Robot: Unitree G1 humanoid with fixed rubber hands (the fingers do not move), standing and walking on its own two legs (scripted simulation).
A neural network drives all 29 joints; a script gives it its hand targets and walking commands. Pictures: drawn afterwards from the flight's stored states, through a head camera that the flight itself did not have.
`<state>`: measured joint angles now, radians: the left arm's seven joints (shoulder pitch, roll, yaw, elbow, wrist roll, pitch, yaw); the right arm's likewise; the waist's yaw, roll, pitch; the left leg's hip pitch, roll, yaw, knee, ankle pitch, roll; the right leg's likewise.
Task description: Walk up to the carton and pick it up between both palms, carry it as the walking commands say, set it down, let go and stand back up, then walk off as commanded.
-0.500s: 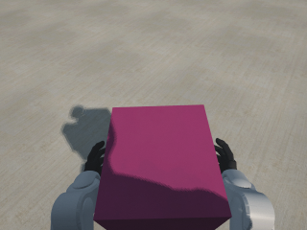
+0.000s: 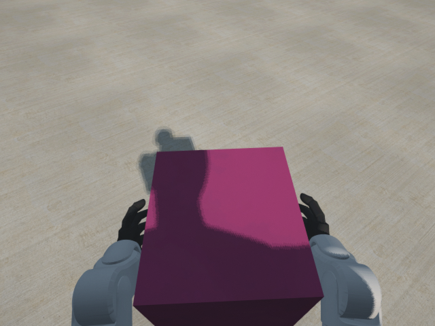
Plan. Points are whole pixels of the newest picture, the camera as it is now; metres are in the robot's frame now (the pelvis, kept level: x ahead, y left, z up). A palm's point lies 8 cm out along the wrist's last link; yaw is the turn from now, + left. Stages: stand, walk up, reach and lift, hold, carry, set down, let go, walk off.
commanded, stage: carry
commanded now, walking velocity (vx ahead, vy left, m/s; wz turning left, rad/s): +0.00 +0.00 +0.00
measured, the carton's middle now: (223, 253) +0.26 +0.01 +0.02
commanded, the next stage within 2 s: none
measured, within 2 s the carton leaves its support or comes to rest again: neither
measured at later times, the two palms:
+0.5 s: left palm (109, 274) +0.19 +0.17 +0.09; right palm (318, 265) +0.22 -0.12 +0.10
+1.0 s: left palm out of the picture +0.11 +0.14 +0.06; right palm (340, 324) +0.15 -0.15 +0.06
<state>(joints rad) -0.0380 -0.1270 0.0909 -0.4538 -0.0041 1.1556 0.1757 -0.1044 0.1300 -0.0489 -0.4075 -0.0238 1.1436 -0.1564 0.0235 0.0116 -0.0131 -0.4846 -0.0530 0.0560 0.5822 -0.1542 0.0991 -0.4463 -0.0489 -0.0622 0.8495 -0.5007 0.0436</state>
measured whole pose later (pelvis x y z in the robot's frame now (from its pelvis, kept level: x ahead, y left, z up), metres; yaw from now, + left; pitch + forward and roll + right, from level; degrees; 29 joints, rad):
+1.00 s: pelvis -0.12 -0.03 -0.01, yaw +6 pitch +3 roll +0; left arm -0.06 -0.13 0.06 -0.42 0.02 1.17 0.17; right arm -0.06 0.13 -0.07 -0.41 -0.03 1.14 -0.15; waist 0.02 -0.01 -0.02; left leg -0.72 0.03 0.09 0.90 -0.33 -0.03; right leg -0.53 -0.05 -0.17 0.66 -0.16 -0.07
